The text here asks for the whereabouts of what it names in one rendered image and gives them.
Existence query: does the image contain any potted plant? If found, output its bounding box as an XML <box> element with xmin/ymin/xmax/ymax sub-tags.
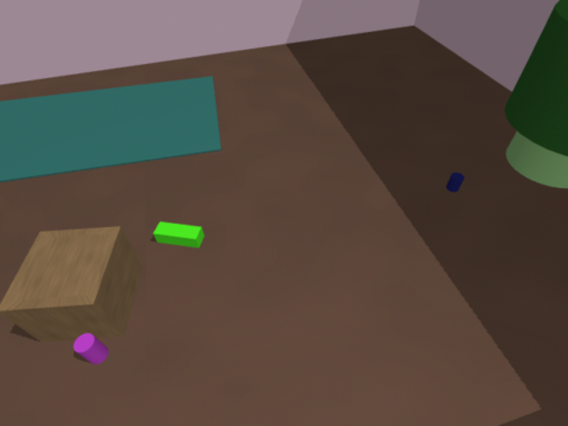
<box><xmin>505</xmin><ymin>0</ymin><xmax>568</xmax><ymax>188</ymax></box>

